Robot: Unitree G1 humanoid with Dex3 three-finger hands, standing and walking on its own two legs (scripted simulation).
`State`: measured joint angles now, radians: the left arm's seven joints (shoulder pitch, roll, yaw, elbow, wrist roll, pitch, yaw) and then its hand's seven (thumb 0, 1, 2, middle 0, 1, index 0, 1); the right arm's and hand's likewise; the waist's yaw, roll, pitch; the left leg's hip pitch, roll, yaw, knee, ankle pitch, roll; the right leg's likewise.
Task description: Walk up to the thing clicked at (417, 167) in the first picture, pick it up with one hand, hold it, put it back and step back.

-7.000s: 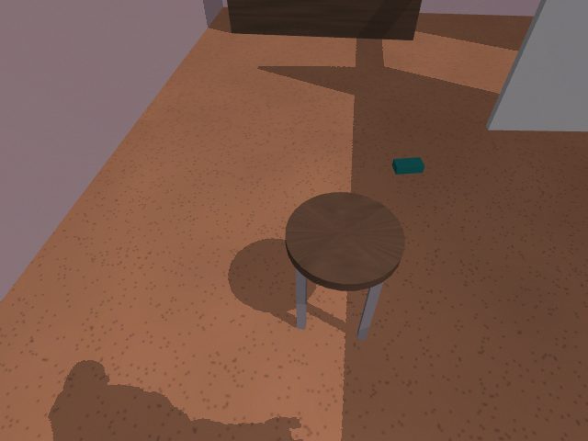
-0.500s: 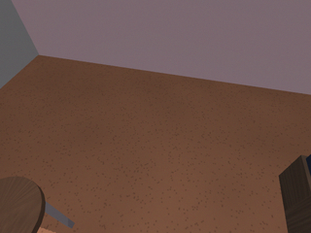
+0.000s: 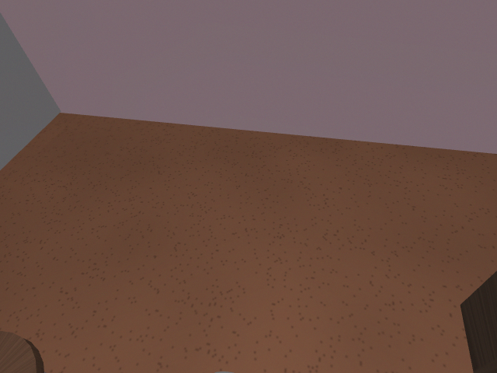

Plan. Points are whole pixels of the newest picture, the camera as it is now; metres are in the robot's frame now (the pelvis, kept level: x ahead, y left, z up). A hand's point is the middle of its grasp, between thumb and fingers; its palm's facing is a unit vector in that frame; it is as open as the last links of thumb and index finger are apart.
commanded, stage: walk up
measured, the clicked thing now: out of the picture +0.64 +1.50 -0.75
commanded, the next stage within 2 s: none
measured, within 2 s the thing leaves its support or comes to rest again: neither
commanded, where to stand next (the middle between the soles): +0.79 +0.03 m, yaw -1 degrees
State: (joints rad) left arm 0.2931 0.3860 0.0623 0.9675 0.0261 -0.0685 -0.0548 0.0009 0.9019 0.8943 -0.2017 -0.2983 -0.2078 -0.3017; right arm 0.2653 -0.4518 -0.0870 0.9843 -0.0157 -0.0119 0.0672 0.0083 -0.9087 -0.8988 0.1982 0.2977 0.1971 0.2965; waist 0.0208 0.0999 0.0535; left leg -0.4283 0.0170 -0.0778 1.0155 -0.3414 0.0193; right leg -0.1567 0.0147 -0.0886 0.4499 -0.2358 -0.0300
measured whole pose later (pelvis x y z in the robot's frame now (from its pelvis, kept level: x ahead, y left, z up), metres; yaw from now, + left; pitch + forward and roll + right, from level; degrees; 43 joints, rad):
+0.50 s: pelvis +0.22 +0.04 +0.00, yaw -1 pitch -2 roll +0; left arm 0.29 0.43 0.05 0.90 0.01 -0.05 -0.07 0.00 0.90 0.89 -0.20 -0.30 -0.21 -0.30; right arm 0.28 -0.39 -0.05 0.82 -0.02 -0.07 0.06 0.00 -0.90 -0.90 0.20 0.30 0.20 0.30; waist -0.01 -0.04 0.07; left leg -0.19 0.04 0.10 0.48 -0.25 0.03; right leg -0.47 -0.07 0.01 0.89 -0.32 -0.01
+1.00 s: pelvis +0.44 +0.03 -0.01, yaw +3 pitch -2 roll -1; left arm 0.31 0.43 0.05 0.84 0.04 -0.05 -0.07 0.00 0.90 0.89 -0.21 -0.30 -0.21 -0.30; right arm 0.31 -0.41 -0.06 0.83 -0.01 -0.02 0.09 0.00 -0.91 -0.90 0.20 0.30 0.20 0.30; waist 0.02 0.01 0.07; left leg -0.45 0.08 0.07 0.68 -0.22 0.02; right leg -0.16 -0.07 -0.12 0.58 -0.38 0.02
